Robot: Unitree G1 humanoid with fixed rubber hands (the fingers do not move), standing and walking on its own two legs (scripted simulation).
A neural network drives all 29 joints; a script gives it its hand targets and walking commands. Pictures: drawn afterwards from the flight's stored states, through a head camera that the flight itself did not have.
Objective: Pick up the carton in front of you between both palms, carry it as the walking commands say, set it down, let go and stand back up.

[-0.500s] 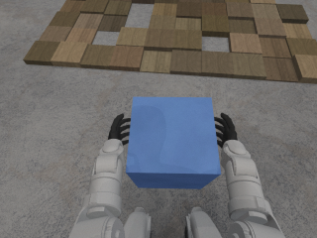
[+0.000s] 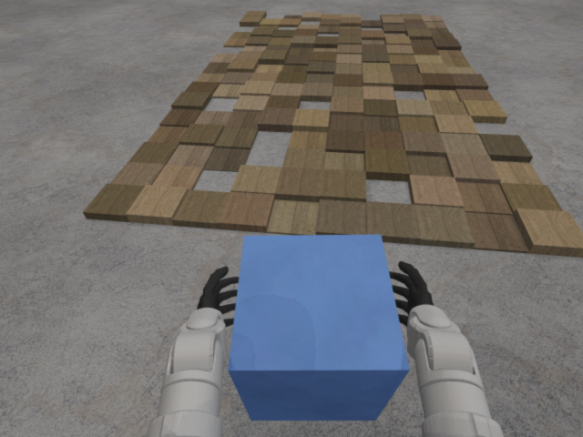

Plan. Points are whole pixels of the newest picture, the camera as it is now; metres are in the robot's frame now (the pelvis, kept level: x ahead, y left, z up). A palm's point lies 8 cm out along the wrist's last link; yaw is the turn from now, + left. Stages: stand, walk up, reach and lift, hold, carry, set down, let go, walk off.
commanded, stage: reach and lift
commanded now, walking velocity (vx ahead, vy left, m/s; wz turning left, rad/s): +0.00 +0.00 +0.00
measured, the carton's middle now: (312, 332) +0.31 +0.00 -0.05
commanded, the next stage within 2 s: hold in 0.98 s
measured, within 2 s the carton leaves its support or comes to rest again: neither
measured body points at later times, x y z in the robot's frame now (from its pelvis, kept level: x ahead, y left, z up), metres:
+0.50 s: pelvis +0.00 +0.00 +0.01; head -0.02 +0.00 +0.46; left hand +0.31 +0.15 +0.03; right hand +0.31 -0.15 +0.03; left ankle +0.02 +0.13 -0.73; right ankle +0.02 -0.13 -0.73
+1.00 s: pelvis +0.00 +0.00 +0.01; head -0.02 +0.00 +0.46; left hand +0.30 +0.15 +0.03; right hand +0.31 -0.15 +0.04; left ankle +0.02 +0.13 -0.73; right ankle +0.02 -0.13 -0.73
